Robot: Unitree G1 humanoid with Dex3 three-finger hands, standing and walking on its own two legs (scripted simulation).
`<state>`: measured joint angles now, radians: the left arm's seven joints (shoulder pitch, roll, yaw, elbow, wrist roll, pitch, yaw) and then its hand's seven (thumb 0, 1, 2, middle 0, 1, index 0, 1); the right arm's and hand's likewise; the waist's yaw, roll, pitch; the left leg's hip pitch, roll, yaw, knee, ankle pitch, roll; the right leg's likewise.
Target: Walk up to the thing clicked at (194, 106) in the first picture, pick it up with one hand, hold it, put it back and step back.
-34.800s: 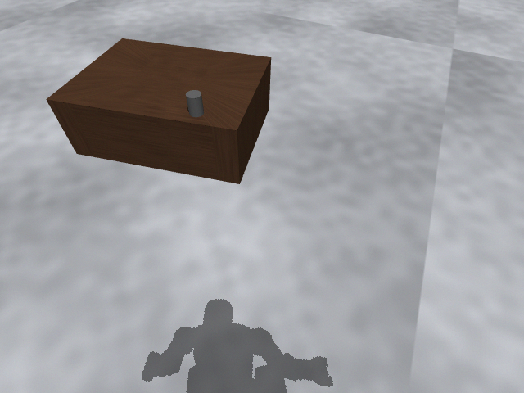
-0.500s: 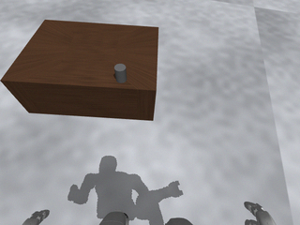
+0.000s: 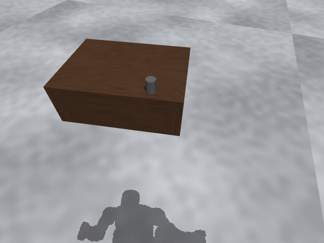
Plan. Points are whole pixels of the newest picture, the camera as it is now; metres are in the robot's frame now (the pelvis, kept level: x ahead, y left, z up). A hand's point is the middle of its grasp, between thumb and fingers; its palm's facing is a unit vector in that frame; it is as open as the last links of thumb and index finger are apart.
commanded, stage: step back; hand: left
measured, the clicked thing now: (151, 85) +1.11 +0.10 -0.35
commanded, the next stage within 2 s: stand in 0.78 s
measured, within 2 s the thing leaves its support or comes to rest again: neither
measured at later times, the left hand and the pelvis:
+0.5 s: hand out of the picture +0.09 +0.27 -0.15, palm faces +0.01 -0.93 -0.36, open 7.4 cm; pelvis +0.03 +0.01 +0.00, yaw -1 degrees
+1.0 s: hand (69, 241) +0.16 +0.25 -0.13, palm faces -0.05 -0.94 -0.34, open 7.4 cm; pelvis +0.04 +0.01 +0.02, yaw -2 degrees
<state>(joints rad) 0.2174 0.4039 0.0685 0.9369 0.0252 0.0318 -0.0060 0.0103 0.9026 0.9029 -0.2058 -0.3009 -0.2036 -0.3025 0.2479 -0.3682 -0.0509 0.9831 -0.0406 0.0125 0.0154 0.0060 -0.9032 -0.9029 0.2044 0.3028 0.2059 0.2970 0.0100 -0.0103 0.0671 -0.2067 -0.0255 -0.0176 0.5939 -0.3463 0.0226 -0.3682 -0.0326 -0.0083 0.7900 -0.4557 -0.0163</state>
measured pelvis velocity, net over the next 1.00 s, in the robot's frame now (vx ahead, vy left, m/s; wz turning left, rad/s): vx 0.04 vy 0.01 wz -0.03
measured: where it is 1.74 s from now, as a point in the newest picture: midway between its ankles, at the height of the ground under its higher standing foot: outside the picture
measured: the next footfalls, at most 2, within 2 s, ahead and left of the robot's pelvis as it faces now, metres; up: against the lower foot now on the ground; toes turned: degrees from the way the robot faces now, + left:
none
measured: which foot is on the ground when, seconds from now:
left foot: down 0.00-1.00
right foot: down 0.00-1.00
